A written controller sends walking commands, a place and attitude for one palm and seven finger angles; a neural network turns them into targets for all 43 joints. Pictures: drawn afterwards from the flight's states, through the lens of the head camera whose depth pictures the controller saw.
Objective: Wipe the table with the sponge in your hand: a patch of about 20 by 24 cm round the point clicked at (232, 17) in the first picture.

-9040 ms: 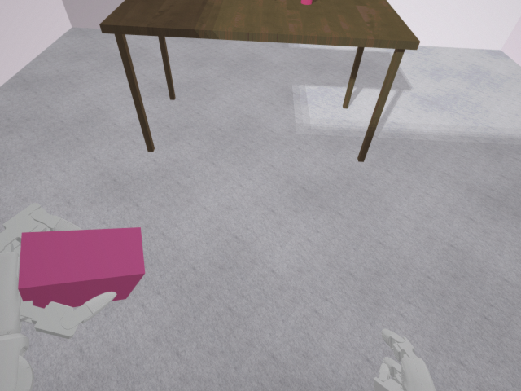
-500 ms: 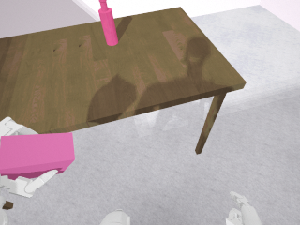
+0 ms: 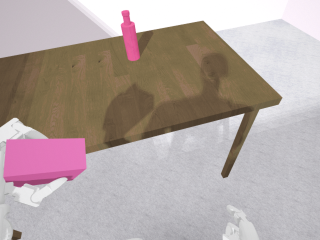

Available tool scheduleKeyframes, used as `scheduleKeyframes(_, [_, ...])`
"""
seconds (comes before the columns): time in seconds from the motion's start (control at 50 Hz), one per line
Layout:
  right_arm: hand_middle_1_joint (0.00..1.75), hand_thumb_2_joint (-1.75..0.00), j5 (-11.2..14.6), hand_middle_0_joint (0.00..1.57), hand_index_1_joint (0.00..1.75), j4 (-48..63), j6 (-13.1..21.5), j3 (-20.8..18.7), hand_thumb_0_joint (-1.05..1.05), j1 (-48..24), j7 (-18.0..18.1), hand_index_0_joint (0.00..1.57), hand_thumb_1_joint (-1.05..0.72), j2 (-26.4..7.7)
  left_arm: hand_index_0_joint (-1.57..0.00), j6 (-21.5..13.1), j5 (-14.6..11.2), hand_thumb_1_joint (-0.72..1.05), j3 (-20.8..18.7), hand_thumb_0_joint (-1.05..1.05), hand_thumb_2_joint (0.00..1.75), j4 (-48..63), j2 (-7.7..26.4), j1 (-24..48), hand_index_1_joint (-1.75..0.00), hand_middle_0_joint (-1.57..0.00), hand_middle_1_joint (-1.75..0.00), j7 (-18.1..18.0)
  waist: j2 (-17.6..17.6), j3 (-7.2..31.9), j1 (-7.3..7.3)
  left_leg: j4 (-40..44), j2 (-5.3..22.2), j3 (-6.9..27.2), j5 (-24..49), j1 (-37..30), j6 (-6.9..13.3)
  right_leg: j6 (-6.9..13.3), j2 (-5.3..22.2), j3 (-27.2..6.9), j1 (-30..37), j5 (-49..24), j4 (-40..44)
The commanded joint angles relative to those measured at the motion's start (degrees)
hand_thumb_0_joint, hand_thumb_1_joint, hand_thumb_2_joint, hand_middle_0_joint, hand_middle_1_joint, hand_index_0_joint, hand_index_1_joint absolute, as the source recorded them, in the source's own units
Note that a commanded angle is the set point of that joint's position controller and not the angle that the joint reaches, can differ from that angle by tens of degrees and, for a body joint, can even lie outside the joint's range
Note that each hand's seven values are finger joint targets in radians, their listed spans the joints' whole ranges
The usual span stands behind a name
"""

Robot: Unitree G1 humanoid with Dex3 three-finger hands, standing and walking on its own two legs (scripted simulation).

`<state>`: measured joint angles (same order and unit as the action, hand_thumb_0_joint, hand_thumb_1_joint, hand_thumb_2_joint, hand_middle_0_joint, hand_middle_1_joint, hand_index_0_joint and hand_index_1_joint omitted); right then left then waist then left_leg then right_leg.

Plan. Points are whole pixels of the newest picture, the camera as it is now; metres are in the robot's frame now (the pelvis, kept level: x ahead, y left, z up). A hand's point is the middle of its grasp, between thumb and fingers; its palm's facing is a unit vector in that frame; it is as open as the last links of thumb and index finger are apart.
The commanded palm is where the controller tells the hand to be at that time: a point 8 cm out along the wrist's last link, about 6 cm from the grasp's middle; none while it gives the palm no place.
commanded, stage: take the last steps up to it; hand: left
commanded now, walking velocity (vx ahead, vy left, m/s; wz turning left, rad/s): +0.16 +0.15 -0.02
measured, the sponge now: (56, 163) +0.22 +0.21 +0.17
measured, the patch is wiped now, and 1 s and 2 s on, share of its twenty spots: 0.00 0.00 0.00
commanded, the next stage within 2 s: come to a stop and stand still in 0.86 s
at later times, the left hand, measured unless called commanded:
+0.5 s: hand (0, 152) +0.23 +0.31 +0.19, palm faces +0.40 -0.80 -0.44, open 9.9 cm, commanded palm +0.17 +0.34 +0.19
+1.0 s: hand out of the picture +0.23 +0.33 +0.18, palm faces +0.32 -0.84 -0.44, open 9.9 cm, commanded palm +0.18 +0.38 +0.19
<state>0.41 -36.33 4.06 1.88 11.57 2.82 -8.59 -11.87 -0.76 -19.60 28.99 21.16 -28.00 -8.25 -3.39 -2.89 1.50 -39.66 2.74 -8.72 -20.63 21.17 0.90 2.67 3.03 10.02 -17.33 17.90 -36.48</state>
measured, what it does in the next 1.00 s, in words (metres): steps to the left: left foot, then right foot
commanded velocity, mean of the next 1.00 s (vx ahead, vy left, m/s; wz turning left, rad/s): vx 0.15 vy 0.10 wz -0.03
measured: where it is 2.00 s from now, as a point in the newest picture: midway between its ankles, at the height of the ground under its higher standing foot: outside the picture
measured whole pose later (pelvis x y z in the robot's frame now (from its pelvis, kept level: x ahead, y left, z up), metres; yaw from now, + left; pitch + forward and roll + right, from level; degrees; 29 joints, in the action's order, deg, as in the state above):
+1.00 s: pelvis +0.01 +0.11 +0.01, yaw -2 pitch -1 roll +1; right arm -0.1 -34.2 3.2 -2.4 11.7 3.8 -15.6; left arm -12.7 -0.8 -19.3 32.2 21.3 -30.0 -9.0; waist 1.6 -4.9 -0.5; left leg -29.4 3.1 -6.3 -15.1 15.4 0.0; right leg 0.1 5.0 7.5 -15.3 15.6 -31.8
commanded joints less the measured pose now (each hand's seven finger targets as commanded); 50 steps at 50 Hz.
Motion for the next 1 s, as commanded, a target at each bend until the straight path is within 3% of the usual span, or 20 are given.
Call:
scheduleKeyframes(0.0, [0.3, -0.9, -0.21, 0.2, 0.3, 8.51, 2.47, -4.24, 0.0, -5.39, -0.32, 0.2, -0.9, -9.15, -1.2, -2.63, -1.52, 0.1, -8.43, 0.0, 1.3, 8.02, 10.91, 9.81, -1.6, -1.2, -1.6, -1.41, 16.67, 4.27, -1.84, -25.96, 0.92, 10.64, -3.02, 16.68, -3.07, 8.14, 23.52, -33.26, 10.19, -7.44, 22.94])
scheduleKeyframes(0.04, [0.3, -0.9, -0.28, 0.2, 0.3, 7.91, 1.34, -2.85, 0.0, -6.28, -0.11, 0.2, -0.9, -7.85, -1.2, -3.73, -1.0, 0.1, -9.26, 0.0, 1.3, 9.43, 11.88, 8.73, -1.6, -1.2, -1.6, -1.45, 9.55, 6.5, -1.42, -24.99, 1.66, 9.9, -0.55, 15.76, -3.39, 5.82, 19.36, -21.91, 12.32, -20.38, 18.67])
scheduleKeyframes(0.1, [0.3, -0.9, -0.65, 0.2, 0.3, 7.7, 0.93, -3.11, 0.0, -5.88, 0.09, 0.2, -0.9, -7.82, -1.2, -5.06, -0.45, 0.1, -8.1, 0.0, 1.3, 8.19, 10.1, 4.25, -1.6, -1.2, -1.6, -1.43, 10.69, 7.71, -1.49, -15.88, 0.99, 5.6, 1.79, 11.54, -3.02, 3.57, 15.81, -11.72, 13.69, -30.71, 16.2])
scheduleKeyframes(0.2, [0.3, -0.9, -0.59, 0.2, 0.3, 10.41, 1.62, -4.81, 0.0, -5.27, 0.14, 0.2, -0.9, -7.91, -1.2, -5.15, -0.98, 0.1, -10.05, 0.0, 1.3, 14.09, 11.3, -0.42, -1.6, -1.2, -1.6, -2.27, 13.46, 9.57, 0.46, 1.02, -0.32, 1.06, 1.42, 2.81, -1.85, 4.4, 15.99, -12.5, 13.93, -25.82, 15.43])
scheduleKeyframes(0.26, [0.3, -0.9, -0.5, 0.2, 0.3, 10.66, 1.48, -5.32, 0.0, -3.69, 0.55, 0.2, -0.9, -8.0, -1.2, -4.57, -1.23, 0.1, -10.77, 0.0, 1.3, 14.65, 11.03, -1.49, -1.6, -1.2, -1.6, -2.74, 13.02, 10.74, -0.79, 10.44, -1.92, -0.47, 5.64, -5.81, -1.58, 2.36, 13.76, -11.22, 10.42, -14.59, 12.63])
scheduleKeyframes(0.3, [0.3, -0.9, -0.19, 0.2, 0.3, 10.85, 1.58, -6.18, 0.0, -2.76, 1.22, 0.2, -0.9, -9.26, -1.2, -5.15, -1.37, 0.1, -10.42, 0.0, 1.3, 16.35, 10.78, 1.12, -1.6, -1.2, -1.6, -2.69, 4.62, 10.56, -1.8, 16.83, 0.14, 1.16, 8.23, -12.97, -0.85, 0.02, 9.98, -9.47, 5.48, -6.7, 5.4])
scheduleKeyframes(0.34, [0.3, -0.9, 0.29, 0.2, 0.3, 11.88, 2.07, -6.88, 0.0, -2.97, 1.39, 0.2, -0.9, -11.33, -1.2, -6.59, -0.82, 0.1, -9.33, 0.0, 1.3, 19.55, 10.49, 3.54, -1.6, -1.2, -1.6, -2.51, -16.56, 8.94, -1.44, 22.15, 16.22, 21.55, 18.29, -19.09, 6.47, -4.18, 0.43, -2.28, -10.22, 16.87, -14.61])
scheduleKeyframes(0.36, [0.3, -0.9, 0.24, 0.2, 0.3, 11.41, 2.6, -6.72, 0.0, -2.22, 1.05, 0.2, -0.9, -10.67, -1.2, -6.82, 0.13, 0.1, -9.56, 0.0, 1.3, 16.94, 11.33, 2.6, -1.6, -1.2, -1.6, -2.33, -12.83, 7.6, -1.47, 23.45, 18.36, 24.15, 23.49, -17.61, 9.26, -3.41, -0.82, -4.41, -13.68, 19.44, -23.59])
scheduleKeyframes(0.4, [0.3, -0.9, 0.0, 0.2, 0.3, 9.61, 3.09, -6.35, 0.0, -3.13, 0.89, 0.2, -0.9, -10.36, -1.2, -6.03, -0.17, 0.1, -8.53, 0.0, 1.3, 11.57, 10.11, 2.83, -1.6, -1.2, -1.6, -1.46, -12.31, 6.94, -1.75, 22.79, 16.4, 19.3, 14.17, -12.0, 10.59, -3.81, 2.11, -5.52, -13.29, 13.6, -26.02])
scheduleKeyframes(0.44, [0.3, -0.9, 0.57, 0.2, 0.3, 9.33, 4.02, -6.14, 0.0, -3.69, 0.55, 0.2, -0.9, -10.04, -1.2, -6.17, -0.08, 0.1, -6.82, 0.0, 1.3, 16.33, 9.1, 7.23, -1.6, -1.2, -1.6, -1.2, -13.66, 6.53, -1.42, 21.82, 12.43, 11.36, 14.08, -10.57, 8.87, -4.4, 2.01, -3.97, -10.62, 8.03, -20.87])
scheduleKeyframes(0.58, [0.3, -0.9, 0.1, 0.2, 0.3, 8.79, 4.4, -3.89, 0.0, -4.24, 1.15, 0.2, -0.9, -9.15, -1.2, -3.46, -0.3, 0.1, -6.61, 0.0, 1.3, 12.05, 9.53, 5.96, -1.6, -1.2, -1.6, -1.53, -4.23, 7.54, -0.61, 16.64, 10.47, 9.92, -0.49, -2.72, 5.24, -3.98, -0.35, -1.64, 8.12, 2.2, 8.63])
scheduleKeyframes(0.6, [0.3, -0.9, -0.01, 0.2, 0.3, 8.86, 3.89, -3.84, 0.0, -4.16, 1.12, 0.2, -0.9, -8.6, -1.2, -3.08, -0.06, 0.1, -6.85, 0.0, 1.3, 11.01, 9.89, 6.32, -1.6, -1.2, -1.6, -1.63, 1.24, 7.2, -1.04, 10.48, 7.66, 7.12, -3.04, -0.03, 3.27, -2.18, 3.32, -7.16, 10.08, 1.04, 14.25])
scheduleKeyframes(0.62, [0.3, -0.9, -0.18, 0.2, 0.3, 9.32, 3.12, -3.72, 0.0, -3.99, 0.93, 0.2, -0.9, -7.44, -1.2, -2.81, 0.0, 0.1, -8.44, 0.0, 1.3, 10.07, 11.99, 6.6, -1.6, -1.2, -1.6, -1.83, 13.67, 7.17, -1.59, -1.11, 1.97, 3.23, -7.66, 7.2, 0.53, 2.54, 13.44, -24.6, 12.22, 1.94, 19.71])
scheduleKeyframes(0.64, [0.3, -0.9, -0.41, 0.2, 0.3, 9.78, 2.83, -3.28, 0.0, -5.32, 0.57, 0.2, -0.9, -7.37, -1.2, -2.41, -0.67, 0.1, -9.56, 0.0, 1.3, 8.93, 13.27, 6.51, -1.6, -1.2, -1.6, -1.99, 19.24, 5.53, -0.69, -13.66, -1.83, 3.68, -10.53, 13.74, -1.38, 7.37, 22.5, -36.74, 13.43, -3.97, 23.17])
scheduleKeyframes(0.68, [0.3, -0.9, -0.07, 0.2, 0.3, 8.52, 2.72, -4.27, 0.0, -5.12, -0.21, 0.2, -0.9, -8.65, -1.2, -2.65, -1.7, 0.1, -8.89, 0.0, 1.3, 7.26, 10.86, 7.54, -1.6, -1.2, -1.6, -1.29, 16.13, 4.83, -1.66, -25.0, 0.32, 10.09, -3.49, 14.92, -2.68, 7.89, 21.77, -33.2, 10.86, -6.23, 23.07])
scheduleKeyframes(0.72, [0.3, -0.9, -0.37, 0.2, 0.3, 8.04, 1.46, -2.73, 0.0, -5.76, -0.09, 0.2, -0.9, -7.2, -1.2, -3.72, -1.34, 0.1, -9.58, 0.0, 1.3, 6.55, 10.46, 3.35, -1.6, -1.2, -1.6, -1.08, 9.75, 5.92, -1.48, -23.85, 1.35, 9.16, -0.32, 14.58, -3.25, 6.24, 17.75, -21.52, 12.69, -20.25, 19.1])
scheduleKeyframes(0.76, [0.3, -0.9, -0.4, 0.2, 0.3, 8.49, 1.03, -2.59, 0.0, -6.3, 0.07, 0.2, -0.9, -6.9, -1.2, -4.69, -0.95, 0.1, -9.14, 0.0, 1.3, 7.29, 10.11, 2.62, -1.6, -1.2, -1.6, -1.11, 9.85, 8.07, -1.38, -15.35, 1.04, 6.59, 0.29, 10.17, -2.81, 4.78, 15.19, -14.78, 13.46, -28.66, 16.78])
scheduleKeyframes(0.92, [0.3, -0.9, -0.74, 0.2, 0.3, 10.63, 1.87, -4.79, 0.0, -4.31, 0.8, 0.2, -0.9, -8.35, -1.2, -4.33, -1.0, 0.1, -9.1, 0.0, 1.3, 15.22, 10.77, 1.72, -1.6, -1.2, -1.6, -2.58, 11.04, 10.35, -0.69, 10.32, -2.22, 0.15, 5.46, -6.36, -1.28, 3.4, 12.93, -13.13, 10.39, -11.53, 14.51])
scheduleKeyframes(0.96, [0.3, -0.9, -0.43, 0.2, 0.3, 10.98, 1.74, -5.28, 0.0, -3.31, 1.63, 0.2, -0.9, -9.24, -1.2, -4.56, -1.23, 0.1, -9.03, 0.0, 1.3, 17.29, 10.64, 2.2, -1.6, -1.2, -1.6, -2.68, 3.37, 10.95, -1.57, 17.8, 1.23, 3.6, 10.02, -14.82, -0.31, 0.28, 8.1, -9.27, 6.24, -8.01, 4.98])
scheduleKeyframes(0.98, [0.3, -0.9, -0.28, 0.2, 0.3, 11.81, 1.56, -5.77, 0.0, -3.83, 1.79, 0.2, -0.9, -10.94, -1.2, -4.9, -1.22, 0.1, -8.35, 0.0, 1.3, 19.05, 10.06, 3.42, -1.6, -1.2, -1.6, -2.59, -8.89, 10.32, -1.37, 19.77, 10.14, 15.36, 17.79, -18.56, 2.86, -2.54, 2.19, -5.58, -2.14, 0.57, -4.36])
